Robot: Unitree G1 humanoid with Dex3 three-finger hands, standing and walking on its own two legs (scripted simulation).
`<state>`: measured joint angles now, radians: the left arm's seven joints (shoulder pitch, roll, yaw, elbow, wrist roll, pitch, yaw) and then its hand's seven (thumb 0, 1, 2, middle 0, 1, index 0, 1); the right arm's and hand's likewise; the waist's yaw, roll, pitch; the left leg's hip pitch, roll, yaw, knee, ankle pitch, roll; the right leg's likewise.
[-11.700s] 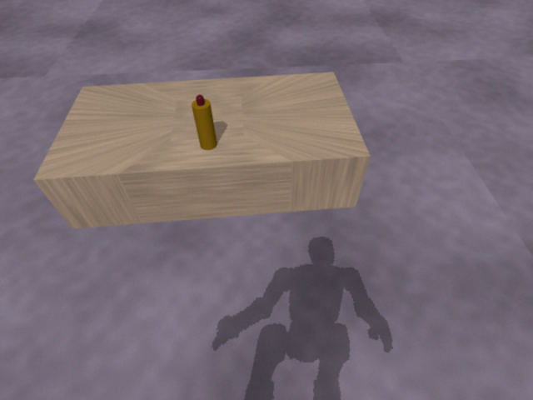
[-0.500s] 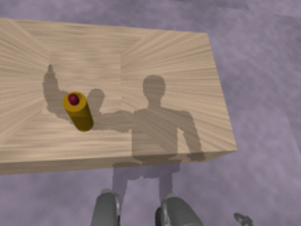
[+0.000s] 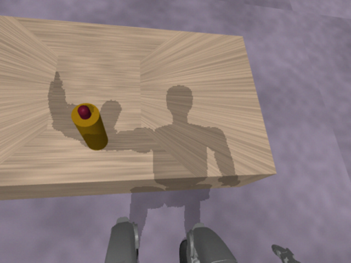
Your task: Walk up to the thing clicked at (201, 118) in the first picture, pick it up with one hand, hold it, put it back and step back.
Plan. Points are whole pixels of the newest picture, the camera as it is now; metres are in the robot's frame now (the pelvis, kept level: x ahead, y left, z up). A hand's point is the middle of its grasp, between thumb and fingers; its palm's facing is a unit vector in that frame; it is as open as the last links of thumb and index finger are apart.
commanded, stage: go down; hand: left
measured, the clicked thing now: (91, 127) +0.50 +0.22 -0.23
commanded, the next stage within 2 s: none
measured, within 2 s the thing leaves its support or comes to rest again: neither
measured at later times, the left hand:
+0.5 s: hand out of the picture +0.42 +0.40 +0.05, palm faces +0.21 -0.98 +0.00, open 17.5 cm
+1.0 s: hand out of the picture +0.41 +0.41 +0.05, palm faces +0.22 -0.97 +0.02, open 17.5 cm
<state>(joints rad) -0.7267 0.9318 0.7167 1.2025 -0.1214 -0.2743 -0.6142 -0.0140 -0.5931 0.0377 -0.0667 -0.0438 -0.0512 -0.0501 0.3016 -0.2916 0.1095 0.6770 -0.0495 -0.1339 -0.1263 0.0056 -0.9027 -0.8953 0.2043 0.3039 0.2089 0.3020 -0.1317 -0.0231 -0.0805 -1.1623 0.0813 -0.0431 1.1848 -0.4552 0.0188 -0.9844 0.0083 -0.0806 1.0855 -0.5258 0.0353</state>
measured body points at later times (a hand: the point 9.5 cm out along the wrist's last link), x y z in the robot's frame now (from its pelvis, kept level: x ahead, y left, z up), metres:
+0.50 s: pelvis +0.00 +0.00 -0.01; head +0.16 +0.07 +0.41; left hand +0.40 +0.45 +0.05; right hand +0.07 -0.27 -0.10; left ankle +0.05 +0.10 -0.64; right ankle -0.01 -0.15 -0.64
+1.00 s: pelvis -0.01 +0.00 -0.01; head +0.16 +0.07 +0.40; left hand +0.39 +0.46 +0.05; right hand +0.07 -0.27 -0.10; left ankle +0.05 +0.10 -0.64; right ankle -0.01 -0.15 -0.64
